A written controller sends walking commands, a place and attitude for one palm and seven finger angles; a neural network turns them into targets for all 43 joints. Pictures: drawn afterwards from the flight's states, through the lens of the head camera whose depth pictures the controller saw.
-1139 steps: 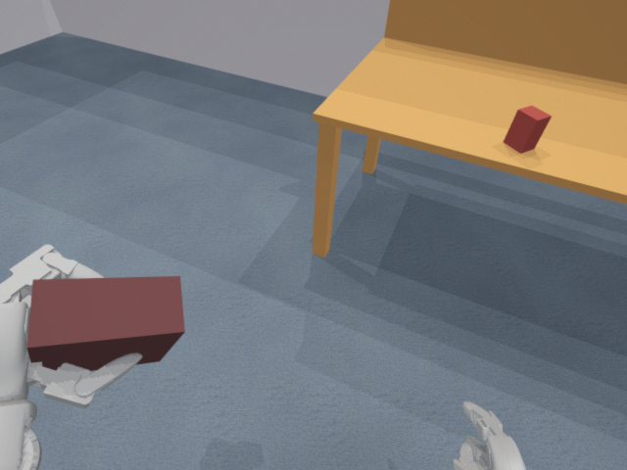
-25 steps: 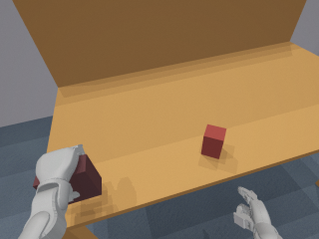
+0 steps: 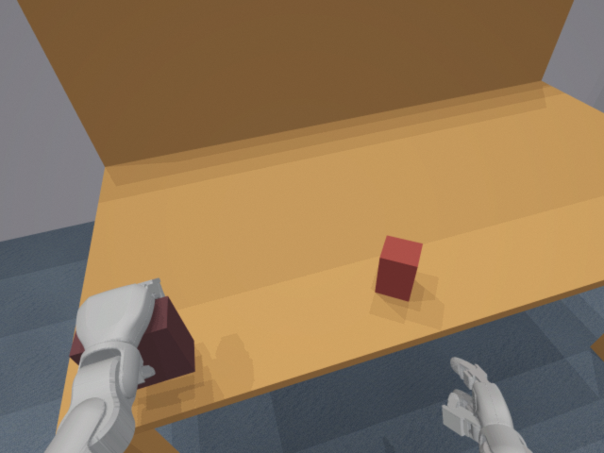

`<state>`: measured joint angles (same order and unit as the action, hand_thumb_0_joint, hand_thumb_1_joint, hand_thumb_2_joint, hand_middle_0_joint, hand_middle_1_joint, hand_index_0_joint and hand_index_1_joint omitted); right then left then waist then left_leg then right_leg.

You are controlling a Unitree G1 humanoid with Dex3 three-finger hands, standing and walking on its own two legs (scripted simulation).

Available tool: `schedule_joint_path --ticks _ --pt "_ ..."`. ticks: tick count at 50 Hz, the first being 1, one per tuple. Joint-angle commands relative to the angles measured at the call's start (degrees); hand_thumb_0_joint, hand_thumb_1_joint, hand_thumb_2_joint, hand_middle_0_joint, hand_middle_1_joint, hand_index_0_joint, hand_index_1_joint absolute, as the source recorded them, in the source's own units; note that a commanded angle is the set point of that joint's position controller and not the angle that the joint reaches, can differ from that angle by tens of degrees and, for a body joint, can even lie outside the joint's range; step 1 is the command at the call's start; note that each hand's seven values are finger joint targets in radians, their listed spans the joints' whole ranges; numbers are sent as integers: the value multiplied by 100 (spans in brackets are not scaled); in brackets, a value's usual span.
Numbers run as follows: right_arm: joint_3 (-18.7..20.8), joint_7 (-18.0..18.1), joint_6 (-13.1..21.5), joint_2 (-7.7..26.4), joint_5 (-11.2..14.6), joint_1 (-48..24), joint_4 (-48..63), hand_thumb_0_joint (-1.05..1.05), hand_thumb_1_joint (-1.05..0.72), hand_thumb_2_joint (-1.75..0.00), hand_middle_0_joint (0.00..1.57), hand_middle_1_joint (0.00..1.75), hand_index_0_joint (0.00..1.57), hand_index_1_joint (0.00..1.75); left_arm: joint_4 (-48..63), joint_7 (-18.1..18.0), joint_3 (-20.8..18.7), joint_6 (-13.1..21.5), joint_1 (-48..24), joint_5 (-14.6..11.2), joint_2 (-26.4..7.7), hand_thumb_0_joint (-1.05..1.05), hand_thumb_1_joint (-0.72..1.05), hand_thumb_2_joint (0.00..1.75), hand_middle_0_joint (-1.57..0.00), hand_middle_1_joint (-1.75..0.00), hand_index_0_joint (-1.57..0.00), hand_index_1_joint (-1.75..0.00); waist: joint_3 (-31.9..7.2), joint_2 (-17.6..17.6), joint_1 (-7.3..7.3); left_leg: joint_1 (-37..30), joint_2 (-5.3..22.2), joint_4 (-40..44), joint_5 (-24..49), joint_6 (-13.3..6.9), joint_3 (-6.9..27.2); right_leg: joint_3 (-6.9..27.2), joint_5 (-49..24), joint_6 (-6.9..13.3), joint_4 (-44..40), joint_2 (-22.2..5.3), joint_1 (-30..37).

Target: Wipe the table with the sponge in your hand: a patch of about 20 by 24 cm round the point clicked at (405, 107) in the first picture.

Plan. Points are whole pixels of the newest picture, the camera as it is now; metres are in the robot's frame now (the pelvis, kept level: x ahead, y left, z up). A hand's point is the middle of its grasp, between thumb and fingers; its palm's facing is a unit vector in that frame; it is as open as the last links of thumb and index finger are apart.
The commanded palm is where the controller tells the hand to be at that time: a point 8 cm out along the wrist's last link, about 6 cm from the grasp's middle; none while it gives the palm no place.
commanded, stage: move the sponge above the wiping area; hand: left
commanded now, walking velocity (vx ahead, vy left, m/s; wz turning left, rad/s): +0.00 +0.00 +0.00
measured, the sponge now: (144, 354) +0.23 +0.28 -0.01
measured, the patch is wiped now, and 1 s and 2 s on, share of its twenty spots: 0.00 0.00 0.00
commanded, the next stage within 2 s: lower the sponge onto the table in 0.82 s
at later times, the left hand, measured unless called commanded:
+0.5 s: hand (139, 334) +0.24 +0.28 +0.02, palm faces -0.04 -0.08 -1.00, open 9.9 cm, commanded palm +0.22 +0.27 +0.09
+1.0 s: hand (141, 333) +0.24 +0.28 +0.02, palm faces -0.04 -0.09 -1.00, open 9.9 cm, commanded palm +0.23 +0.27 +0.09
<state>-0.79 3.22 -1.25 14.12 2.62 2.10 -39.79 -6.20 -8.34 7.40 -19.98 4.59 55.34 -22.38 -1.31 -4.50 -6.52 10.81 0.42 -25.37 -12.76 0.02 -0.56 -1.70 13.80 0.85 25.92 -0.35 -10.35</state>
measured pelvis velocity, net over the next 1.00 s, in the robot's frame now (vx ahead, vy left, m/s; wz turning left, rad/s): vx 0.00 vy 0.00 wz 0.00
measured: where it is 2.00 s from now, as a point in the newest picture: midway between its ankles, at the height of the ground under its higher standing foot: outside the picture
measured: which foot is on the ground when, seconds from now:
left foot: down 0.00-1.00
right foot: down 0.00-1.00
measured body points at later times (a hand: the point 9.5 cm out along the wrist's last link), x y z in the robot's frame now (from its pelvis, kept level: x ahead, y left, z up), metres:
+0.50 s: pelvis +0.00 +0.00 +0.00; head -0.02 -0.03 +0.45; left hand +0.24 +0.28 +0.08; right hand +0.22 -0.22 -0.09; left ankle +0.01 +0.12 -0.74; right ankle +0.00 -0.11 -0.74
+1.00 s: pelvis +0.00 +0.00 +0.00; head -0.02 -0.03 +0.45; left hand +0.24 +0.28 +0.08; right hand +0.23 -0.21 -0.08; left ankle +0.01 +0.12 -0.74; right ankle +0.00 -0.11 -0.74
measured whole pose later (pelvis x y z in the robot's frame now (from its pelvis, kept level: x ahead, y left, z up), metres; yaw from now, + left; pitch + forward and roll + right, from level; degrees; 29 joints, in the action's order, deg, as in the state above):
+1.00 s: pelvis +0.00 +0.00 +0.00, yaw +0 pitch -1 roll +0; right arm -0.3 3.1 -1.2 13.9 3.2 2.7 -39.8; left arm -11.0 -10.1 8.2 -19.3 1.8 55.9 -21.1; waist -1.9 -4.2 -6.3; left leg 12.3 0.1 -26.6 -13.2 -0.2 -0.3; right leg -1.8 14.1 0.6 26.8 -0.6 -11.5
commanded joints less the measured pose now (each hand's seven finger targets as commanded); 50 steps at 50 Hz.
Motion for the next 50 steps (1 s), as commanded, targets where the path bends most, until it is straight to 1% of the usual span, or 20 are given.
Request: schedule_joint_path --ticks 1,2,6,9,11,14,16,21,22,25,31,33,36,39,41,42,45,46,47,50 --pt "212 49 313 637 -20 -1179 950 0 -90 -90 20 30 20 30 1073 -286 -896 95 -1543 189 -1381 0 10 130 -120 -160 -120 -160 -881 191 5 -369 -217 240 910 -204 270 494 -707 340 -515 163 40" --pt "223 57 354 579 7 -1120 1025 0 -90 -90 20 30 20 30 1127 -271 -513 141 -1634 135 -949 0 10 130 -120 -160 -120 -160 -950 177 81 -353 -208 208 869 -247 184 312 -710 283 -456 113 47" --pt "264 79 392 617 -13 -1078 945 0 -90 -90 20 30 20 30 980 -354 -844 310 -1763 208 -1304 0 10 130 -120 -160 -120 -160 -998 141 23 -378 -227 183 853 -223 261 480 -647 335 -471 169 -41" --pt "293 63 427 598 -4 -962 924 0 -90 -90 20 30 20 30 812 -429 -599 393 -1795 216 -1004 0 10 130 -120 -160 -120 -160 -1116 162 69 -323 -207 143 901 -222 213 312 -765 306 -374 128 -47" --pt "297 71 412 633 -16 -996 905 0 -90 -90 20 30 20 30 724 -503 -927 370 -1760 227 -1319 0 10 130 -120 -160 -120 -160 -1076 198 -7 -301 -219 174 840 -208 250 456 -674 335 -424 162 -44" --pt "310 61 398 623 13 -959 887 0 -90 -90 20 30 20 30 520 -549 -716 325 -1717 217 -1050 0 10 130 -120 -160 -120 -160 -1125 280 39 -218 -198 134 900 -209 186 287 -816 290 -341 113 -22" --pt "306 62 360 650 0 -1013 874 0 -90 -90 20 30 20 30 431 -595 -1022 248 -1691 245 -1366 0 10 130 -120 -160 -120 -160 -1019 226 -37 -180 -226 174 788 -201 230 442 -642 329 -409 150 -34" --pt "298 70 363 651 9 -1045 903 0 -90 -90 20 30 20 30 587 -589 -1034 237 -1794 226 -1442 0 10 130 -120 -160 -120 -160 -1088 123 -19 -237 -225 161 817 -211 254 446 -667 328 -404 150 -8" --pt "301 62 383 609 34 -997 959 0 -90 -90 20 30 20 30 660 -562 -707 249 -1835 172 -1069 0 10 130 -120 -160 -120 -160 -1133 75 59 -214 -209 141 826 -231 180 282 -720 291 -333 113 23" --pt "306 60 391 616 41 -982 910 0 -90 -90 20 30 20 30 536 -506 -590 263 -1889 178 -1002 0 10 130 -120 -160 -120 -160 -1049 172 81 -236 -191 139 799 -225 224 261 -675 285 -365 115 -110" --pt "302 93 390 642 25 -996 913 0 -90 -90 20 30 20 30 574 -488 -903 337 -2030 208 -1354 0 10 130 -120 -160 -120 -160 -1128 166 22 -277 -207 176 734 -223 257 379 -544 313 -399 157 -72" --pt "300 67 413 596 44 -945 929 0 -90 -90 20 30 20 30 673 -486 -539 377 -2156 215 -979 0 10 130 -120 -160 -120 -160 -1197 98 100 -313 -175 141 830 -226 226 228 -669 294 -322 131 -108" --pt "305 53 387 630 13 -981 933 0 -90 -90 20 30 20 30 642 -528 -861 321 -1883 208 -1248 0 10 130 -120 -160 -120 -160 -1215 91 -15 -315 -172 206 894 -194 290 336 -704 330 -352 166 -8" --pt "304 26 371 606 28 -967 943 0 -90 -90 20 30 20 30 609 -527 -604 251 -1826 211 -959 0 10 130 -120 -160 -120 -160 -1211 226 25 -292 -158 166 1048 -201 254 205 -908 305 -291 131 16" --pt "286 30 324 654 21 -1042 921 0 -90 -90 20 30 20 30 590 -538 -909 160 -1856 233 -1299 0 10 130 -120 -160 -120 -160 -1150 274 -23 -281 -170 221 956 -185 310 364 -781 335 -361 170 28" --pt "278 10 331 596 37 -1041 987 0 -90 -90 20 30 20 30 739 -513 -557 149 -1884 224 -922 0 10 130 -120 -160 -120 -160 -1174 170 34 -282 -158 205 990 -197 247 194 -826 305 -299 132 52" --pt "280 -13 311 609 28 -1045 977 0 -90 -90 20 30 20 30 759 -481 -535 113 -1732 235 -929 0 10 130 -120 -160 -120 -160 -1229 170 11 -322 -168 180 1132 -194 257 201 -1016 309 -294 123 107" --pt "273 -2 299 631 22 -1080 975 0 -90 -90 20 30 20 30 736 -482 -817 77 -1684 225 -1212 0 10 130 -120 -160 -120 -160 -1093 205 -24 -304 -174 212 1021 -194 300 345 -861 337 -362 171 76" --pt "257 -1 297 601 37 -1068 998 0 -90 -90 20 30 20 30 785 -451 -567 73 -1760 209 -950 0 10 130 -120 -160 -120 -160 -1140 213 33 -302 -169 187 1027 -215 248 212 -903 304 -322 139 85" --pt "255 27 285 617 40 -1036 935 0 -90 -90 20 30 20 30 658 -406 -565 92 -1989 231 -1040 0 10 130 -120 -160 -120 -160 -1075 275 68 -306 -184 185 923 -221 250 234 -815 295 -374 128 -6"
